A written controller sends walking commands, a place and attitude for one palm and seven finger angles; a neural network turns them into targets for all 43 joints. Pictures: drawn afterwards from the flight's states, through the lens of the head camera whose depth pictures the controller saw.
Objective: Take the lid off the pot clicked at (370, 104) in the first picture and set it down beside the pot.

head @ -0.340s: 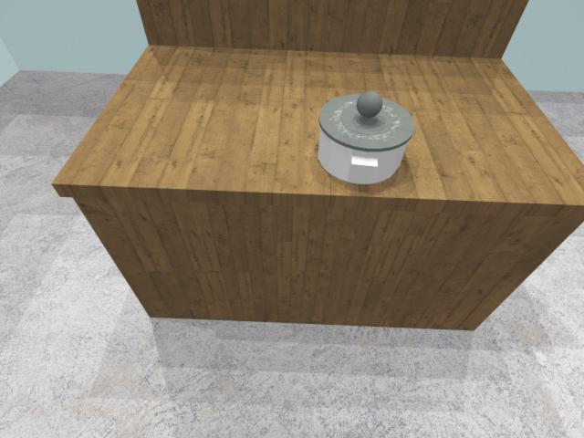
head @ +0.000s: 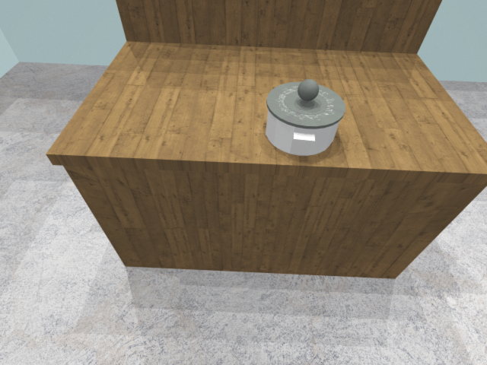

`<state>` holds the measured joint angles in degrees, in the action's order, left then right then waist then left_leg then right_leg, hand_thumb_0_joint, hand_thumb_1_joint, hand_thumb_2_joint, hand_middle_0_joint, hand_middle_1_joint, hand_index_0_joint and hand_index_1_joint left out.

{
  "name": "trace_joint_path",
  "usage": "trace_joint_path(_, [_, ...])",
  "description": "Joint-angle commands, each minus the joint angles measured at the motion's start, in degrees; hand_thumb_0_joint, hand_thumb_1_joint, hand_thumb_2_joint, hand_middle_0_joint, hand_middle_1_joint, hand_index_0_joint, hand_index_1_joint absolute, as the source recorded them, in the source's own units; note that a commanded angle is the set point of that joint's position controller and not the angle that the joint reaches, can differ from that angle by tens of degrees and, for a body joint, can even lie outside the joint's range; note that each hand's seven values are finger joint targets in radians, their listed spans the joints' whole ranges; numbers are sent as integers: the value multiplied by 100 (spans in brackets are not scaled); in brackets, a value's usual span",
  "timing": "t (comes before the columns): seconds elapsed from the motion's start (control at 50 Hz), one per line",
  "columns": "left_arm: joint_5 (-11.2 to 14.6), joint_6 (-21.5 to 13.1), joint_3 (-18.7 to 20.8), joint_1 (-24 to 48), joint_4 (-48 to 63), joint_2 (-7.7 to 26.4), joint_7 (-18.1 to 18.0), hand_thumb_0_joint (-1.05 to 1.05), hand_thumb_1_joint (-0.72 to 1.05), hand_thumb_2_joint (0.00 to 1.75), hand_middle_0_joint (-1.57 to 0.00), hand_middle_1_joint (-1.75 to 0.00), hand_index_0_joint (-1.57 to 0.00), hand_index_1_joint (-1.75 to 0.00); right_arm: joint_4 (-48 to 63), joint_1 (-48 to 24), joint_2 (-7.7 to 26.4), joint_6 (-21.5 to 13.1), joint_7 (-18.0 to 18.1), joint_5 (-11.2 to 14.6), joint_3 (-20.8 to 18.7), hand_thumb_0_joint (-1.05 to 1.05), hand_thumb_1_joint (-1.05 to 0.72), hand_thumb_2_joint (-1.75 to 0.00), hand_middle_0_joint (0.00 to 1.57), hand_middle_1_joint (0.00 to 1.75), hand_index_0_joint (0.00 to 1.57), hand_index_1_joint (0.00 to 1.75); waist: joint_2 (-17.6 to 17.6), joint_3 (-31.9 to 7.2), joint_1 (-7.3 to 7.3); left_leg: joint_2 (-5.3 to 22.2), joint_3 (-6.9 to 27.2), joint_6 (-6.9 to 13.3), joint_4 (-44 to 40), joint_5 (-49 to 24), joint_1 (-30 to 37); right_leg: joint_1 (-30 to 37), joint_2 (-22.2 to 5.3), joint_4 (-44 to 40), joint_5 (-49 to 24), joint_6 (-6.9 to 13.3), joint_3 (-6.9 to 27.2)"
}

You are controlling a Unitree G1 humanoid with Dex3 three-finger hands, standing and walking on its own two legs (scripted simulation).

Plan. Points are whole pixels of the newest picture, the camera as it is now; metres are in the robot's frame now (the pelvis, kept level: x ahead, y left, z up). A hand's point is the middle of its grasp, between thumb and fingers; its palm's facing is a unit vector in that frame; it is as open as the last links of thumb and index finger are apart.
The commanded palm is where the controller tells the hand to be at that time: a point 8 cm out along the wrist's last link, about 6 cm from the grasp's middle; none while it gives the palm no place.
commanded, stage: look at it before walking up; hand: left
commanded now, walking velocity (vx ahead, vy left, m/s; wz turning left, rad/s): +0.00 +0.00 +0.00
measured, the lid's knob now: (308, 90) +0.74 -0.12 +0.08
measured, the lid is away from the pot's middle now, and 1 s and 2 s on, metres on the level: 0.00 0.00 0.00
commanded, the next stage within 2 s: take the last steps up to it in 0.32 s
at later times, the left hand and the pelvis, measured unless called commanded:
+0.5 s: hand out of the picture -0.02 +0.16 -0.18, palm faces +0.03 -0.98 -0.18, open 7.4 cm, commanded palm none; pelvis +0.00 +0.00 +0.00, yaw +0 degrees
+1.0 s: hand out of the picture +0.07 +0.08 -0.17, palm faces +0.01 -0.99 -0.16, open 7.4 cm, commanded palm none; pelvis +0.11 -0.07 +0.00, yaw -4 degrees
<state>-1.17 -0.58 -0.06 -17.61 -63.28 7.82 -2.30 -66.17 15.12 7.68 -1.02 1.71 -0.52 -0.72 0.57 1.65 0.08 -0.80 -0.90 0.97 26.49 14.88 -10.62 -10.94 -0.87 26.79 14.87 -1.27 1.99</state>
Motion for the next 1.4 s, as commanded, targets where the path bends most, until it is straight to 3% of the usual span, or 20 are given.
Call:
trace_joint_path(0.0, [25, -64, 122, -440, 104, 548, -27, 0, 90, 90, -20, -30, -20, -30, 163, 355, 559, -38, 26, 18, -85, 0, -90, -90, 20, 30, 20, 30, -29, 357, -13, 528, 532, 94, -580, -393, -100, -345, -381, -497, -539, 244, 299])
trace_joint_path(0.44, [10, -59, 158, -530, 63, 538, 1, 0, 90, 90, -20, -30, -20, -30, 112, 495, 537, -31, 39, 7, -103, 0, -90, -90, 20, 30, 20, 30, -15, 250, -35, 570, 505, 106, -616, 95, 47, -334, -301, -491, -6, 264, 259])
trace_joint_path(0.52, [-50, 39, 257, -418, 253, 457, 157, 0, 90, 90, -20, -30, -20, -30, 184, 685, 877, 11, 17, -102, -282, 0, -90, -90, 20, 30, 20, 30, -700, 744, -132, 1168, 1351, 493, -1407, 2682, -284, -1173, 109, 467, 1257, 334, -175])
trace_joint_path(0.58, [-71, 34, 325, -44, 567, 315, 265, 0, 90, 90, -20, -30, -20, -30, 289, 906, 1079, -94, 51, -137, -413, 0, -90, -90, 20, 30, 20, 30, -874, 828, -275, 1978, 2162, 1052, -1856, 2615, -86, -1992, -104, 1871, 1085, 352, -320])
trace_joint_path(0.68, [-21, -83, 445, -650, 494, 270, 387, 0, 90, 90, -20, -30, -20, -30, 373, 539, 997, -209, 73, -157, -391, 0, -90, -90, 20, 30, 20, 30, -475, 191, 170, 1515, 702, 607, -748, 946, -514, -240, -107, 234, 282, 360, -609])
trace_joint_path(0.7, [-38, -104, 485, -1181, 290, 460, 347, 0, 90, 90, -20, -30, -20, -30, 390, 520, 834, -206, 62, -144, -362, 0, -90, -90, 20, 30, 20, 30, 197, 91, 380, 1044, 190, 382, 253, 1126, -1286, 778, -133, -250, 364, 473, -322])
trace_joint_path(0.72, [-54, -161, 574, -1789, 95, 957, 256, 0, 90, 90, -20, -30, -20, -30, 580, 358, 475, -223, 25, -66, -269, 0, -90, -90, 20, 30, 20, 30, 1776, 69, 591, 229, -626, 117, 1902, 1634, -2675, 1631, -1264, -1129, 1233, 934, 1578])
trace_joint_path(0.74, [25, -150, 603, -2164, 80, 1197, 165, 0, 90, 90, -20, -30, -20, -30, 852, -118, 558, -193, -20, -77, -252, 0, -90, -90, 20, 30, 20, 30, 1769, 244, 747, 237, -447, 109, 3125, 2237, -3268, 1449, -2011, -1792, 1826, 1466, 2747])
trace_joint_path(0.76, [15, -153, 576, -1978, 104, 1011, 115, 0, 90, 90, -20, -30, -20, -30, 899, -403, 634, -184, -33, -76, -295, 0, -90, -90, 20, 30, 20, 30, 1103, 494, 630, 455, -116, 162, 3809, 1847, -3435, 1005, -1943, -1841, 2052, 1702, 2786])
trace_joint_path(0.82, [-32, -255, 439, -993, 347, 593, 57, 0, 90, 90, -20, -30, -20, -30, 799, -203, 451, -140, -122, -124, -329, 0, -90, -90, 20, 30, 20, 30, 132, 416, 47, 723, -101, 18, 3945, 909, -3010, 422, -1460, -1552, 598, 1677, 1488])
trace_joint_path(0.86, [-30, -314, 410, -890, 360, 550, 52, 0, 90, 90, -20, -30, -20, -30, 788, -86, 312, -100, -157, -105, -329, 0, -90, -90, 20, 30, 20, 30, 299, 344, -53, 699, -257, -39, 3653, 534, -2778, 319, -1221, -1553, -372, 1616, 873])
trace_joint_path(1.0, [-47, -303, 372, -1123, 204, 600, 68, 0, 90, 90, -20, -30, -20, -30, 1078, -728, 248, -200, -166, -65, -295, 0, -90, -90, 20, 30, 20, 30, 399, 346, 71, 441, -653, 32, 1804, 237, -2066, 709, -968, -1090, -2642, 1407, 388])
trace_joint_path(1.06, [-5, -271, 381, -871, 261, 619, 112, 0, 90, 90, -20, -30, -20, -30, 795, 140, 369, -281, -44, -72, -333, 0, -90, -90, 20, 30, 20, 30, 359, 23, -389, 79, -866, 158, 670, -461, -418, 419, -601, 116, -3729, 1107, -9])
trace_joint_path(1.08, [20, -264, 391, -905, 307, 611, 138, 0, 90, 90, -20, -30, -20, -30, 604, 779, 600, -305, 17, -105, -392, 0, -90, -90, 20, 30, 20, 30, 190, -358, -627, 373, -432, 321, 347, -838, 642, 10, -435, 1233, -3462, 907, -68])
trace_joint_path(1.12, [25, -259, 358, -1056, 574, 320, 209, 0, 90, 90, -20, -30, -20, -30, 506, 1594, 1559, -259, 121, -144, -572, 0, -90, -90, 20, 30, 20, 30, -1314, -881, -655, 3098, 3346, 1721, -823, -1877, 1807, -2160, 387, 4488, 1721, 484, -231])
trace_joint_path(1.14, [-20, -181, 377, -923, 735, 481, 168, 0, 90, 90, -20, -30, -20, -30, 712, 1211, 1616, -181, 119, -89, -548, 0, -90, -90, 20, 30, 20, 30, -753, -617, -532, 3316, 3833, 1962, -1038, -750, 1047, -2402, 168, 5218, 1833, 491, 195])
trace_joint_path(1.18, [-95, -134, 439, -380, 838, 430, 243, 0, 90, 90, -20, -30, -20, -30, 885, 365, 927, -256, 91, -132, -410, 0, -90, -90, 20, 30, 20, 30, -593, 335, -209, 2567, 2588, 1410, -1435, 437, -200, -2705, -267, 5113, 969, 387, 335])
trace_joint_path(1.26, [-69, 78, 457, -648, 819, 163, 357, 0, 90, 90, -20, -30, -20, -30, 1078, -185, 847, -314, 63, -144, -423, 0, -90, -90, 20, 30, 20, 30, -824, 48, 208, 1727, 656, 847, -1386, -224, -1117, -1608, -440, 3458, 447, 207, -112])
trace_joint_path(1.32, [-24, 48, 366, -389, 853, 118, 291, 0, 90, 90, -20, -30, -20, -30, 1122, -331, 997, -190, 24, -132, -394, 0, -90, -90, 20, 30, 20, 30, -1077, -93, 117, 1400, 151, 691, -960, -898, -1097, -860, -327, 1759, 174, -26, -535])
trace_joint_path(1.38, [-28, -14, 353, -597, 729, 454, 203, 0, 90, 90, -20, -30, -20, -30, 1036, -215, 933, -38, 2, -83, -342, 0, -90, -90, 20, 30, 20, 30, -490, -339, 209, 877, -61, 186, 76, -598, -1045, 135, -74, 181, -725, -147, -746])
